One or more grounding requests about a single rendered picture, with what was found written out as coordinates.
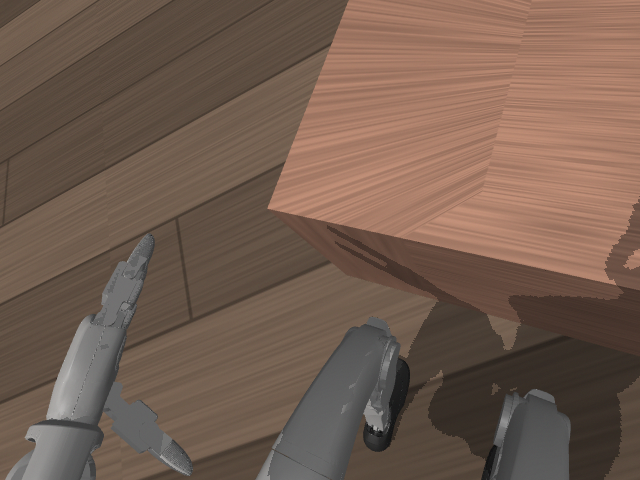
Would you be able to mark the left robot foot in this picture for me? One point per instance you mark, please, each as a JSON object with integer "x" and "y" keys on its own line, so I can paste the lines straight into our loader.
{"x": 379, "y": 441}

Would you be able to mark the left robot arm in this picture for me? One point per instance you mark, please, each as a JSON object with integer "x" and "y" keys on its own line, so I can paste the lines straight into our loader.
{"x": 62, "y": 452}

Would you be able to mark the left robot hand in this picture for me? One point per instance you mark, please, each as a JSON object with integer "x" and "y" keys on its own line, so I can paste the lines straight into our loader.
{"x": 86, "y": 387}

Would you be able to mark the right robot foot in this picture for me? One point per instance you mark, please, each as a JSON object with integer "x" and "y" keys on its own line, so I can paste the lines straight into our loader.
{"x": 489, "y": 464}

